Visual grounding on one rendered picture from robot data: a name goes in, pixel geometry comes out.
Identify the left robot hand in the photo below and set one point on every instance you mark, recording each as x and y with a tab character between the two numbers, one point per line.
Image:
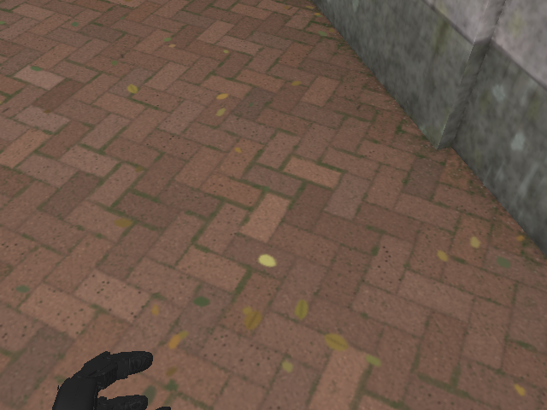
81	390

